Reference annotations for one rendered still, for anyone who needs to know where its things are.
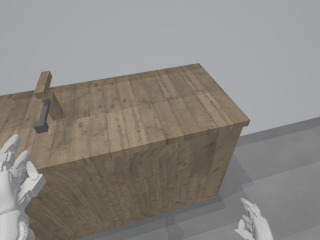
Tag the left robot hand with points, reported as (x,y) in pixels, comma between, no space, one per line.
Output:
(13,195)

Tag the counter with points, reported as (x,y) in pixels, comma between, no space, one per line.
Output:
(122,149)

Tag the right robot hand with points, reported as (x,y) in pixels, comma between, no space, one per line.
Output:
(258,227)

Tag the robot left forearm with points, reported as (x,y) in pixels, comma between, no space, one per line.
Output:
(14,225)

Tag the tap lever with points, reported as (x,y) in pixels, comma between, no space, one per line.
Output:
(41,126)

